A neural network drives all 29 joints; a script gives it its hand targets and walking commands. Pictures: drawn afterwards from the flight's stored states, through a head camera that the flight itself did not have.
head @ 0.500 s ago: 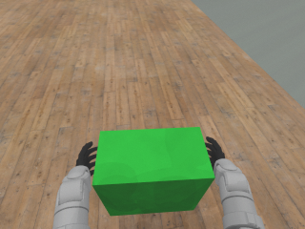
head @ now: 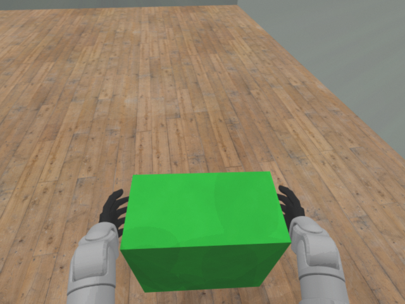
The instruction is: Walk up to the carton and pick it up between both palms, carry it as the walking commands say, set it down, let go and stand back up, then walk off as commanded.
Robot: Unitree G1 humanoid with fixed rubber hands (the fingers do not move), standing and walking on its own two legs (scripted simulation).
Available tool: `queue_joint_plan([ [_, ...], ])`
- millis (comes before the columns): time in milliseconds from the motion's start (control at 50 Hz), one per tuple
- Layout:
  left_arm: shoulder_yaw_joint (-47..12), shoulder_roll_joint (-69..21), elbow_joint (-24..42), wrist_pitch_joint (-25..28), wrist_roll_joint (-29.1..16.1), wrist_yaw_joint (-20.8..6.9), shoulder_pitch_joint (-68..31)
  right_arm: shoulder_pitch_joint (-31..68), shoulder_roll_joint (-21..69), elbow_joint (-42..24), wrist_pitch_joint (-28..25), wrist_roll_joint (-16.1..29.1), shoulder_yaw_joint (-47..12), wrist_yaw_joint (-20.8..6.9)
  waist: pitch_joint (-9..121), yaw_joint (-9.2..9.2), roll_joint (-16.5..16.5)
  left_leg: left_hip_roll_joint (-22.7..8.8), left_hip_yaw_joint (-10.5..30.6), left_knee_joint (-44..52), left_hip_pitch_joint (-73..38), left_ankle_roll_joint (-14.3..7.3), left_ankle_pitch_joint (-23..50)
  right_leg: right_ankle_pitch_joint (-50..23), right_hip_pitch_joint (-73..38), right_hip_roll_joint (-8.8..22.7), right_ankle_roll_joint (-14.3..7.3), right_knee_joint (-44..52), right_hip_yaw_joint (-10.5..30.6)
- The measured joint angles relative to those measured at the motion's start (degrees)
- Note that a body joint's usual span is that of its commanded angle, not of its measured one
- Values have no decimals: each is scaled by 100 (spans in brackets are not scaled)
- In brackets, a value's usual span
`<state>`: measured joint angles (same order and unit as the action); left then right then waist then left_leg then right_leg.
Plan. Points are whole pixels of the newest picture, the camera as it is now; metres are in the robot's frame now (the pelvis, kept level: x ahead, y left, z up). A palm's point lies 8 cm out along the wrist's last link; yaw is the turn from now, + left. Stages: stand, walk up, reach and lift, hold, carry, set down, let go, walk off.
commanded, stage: reach and lift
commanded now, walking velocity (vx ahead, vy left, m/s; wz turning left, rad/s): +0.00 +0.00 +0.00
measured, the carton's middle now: (202, 236) +0.28 +0.00 -0.03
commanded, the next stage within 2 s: hold in 0.88 s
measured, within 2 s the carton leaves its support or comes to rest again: neither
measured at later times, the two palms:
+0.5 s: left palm (112, 224) +0.27 +0.18 +0.04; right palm (296, 222) +0.28 -0.18 +0.03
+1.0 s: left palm (111, 227) +0.27 +0.19 +0.03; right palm (296, 226) +0.27 -0.18 +0.03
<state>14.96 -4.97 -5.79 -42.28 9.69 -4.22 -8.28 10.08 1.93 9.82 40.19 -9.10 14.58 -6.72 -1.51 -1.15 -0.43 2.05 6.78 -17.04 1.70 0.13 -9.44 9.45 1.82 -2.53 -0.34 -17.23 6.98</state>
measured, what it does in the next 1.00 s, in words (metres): stands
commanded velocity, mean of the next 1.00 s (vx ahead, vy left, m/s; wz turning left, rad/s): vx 0.00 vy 0.00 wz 0.00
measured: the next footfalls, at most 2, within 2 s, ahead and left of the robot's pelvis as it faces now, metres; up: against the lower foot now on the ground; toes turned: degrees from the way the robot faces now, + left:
none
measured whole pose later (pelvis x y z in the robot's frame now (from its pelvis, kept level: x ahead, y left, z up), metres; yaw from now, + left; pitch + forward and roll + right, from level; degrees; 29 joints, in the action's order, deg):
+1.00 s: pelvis +0.00 +0.00 +0.00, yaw +0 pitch -5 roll +0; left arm 12.3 -3.3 -4.0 -42.0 8.9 -4.6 -6.1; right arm 6.8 2.2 5.5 41.0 -8.8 13.0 -5.9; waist -1.8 0.0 0.0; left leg 2.2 6.3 -16.4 1.6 -0.2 -9.4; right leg 9.4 1.7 -2.2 -0.2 -16.6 6.8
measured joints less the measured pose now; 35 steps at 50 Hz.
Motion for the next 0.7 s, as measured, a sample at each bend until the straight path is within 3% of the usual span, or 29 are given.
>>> queue_joint_plan([
  [280, -100, 64, -99, 48, 23, -18, -107, 21, -16, -89, 40, -16, 35, 9, -26, 96, 25, 12, -47, 3, 67, -26, 8, -15, 70, 19, 25, 10, 18],
  [700, -268, 120, 328, 35, -97, -34, 377, -451, 40, -539, 67, 46, -177, 53, 4, 101, 36, 8, -36, 176, -88, -38, 9, -4, -88, 35, 13, 176, -8],
])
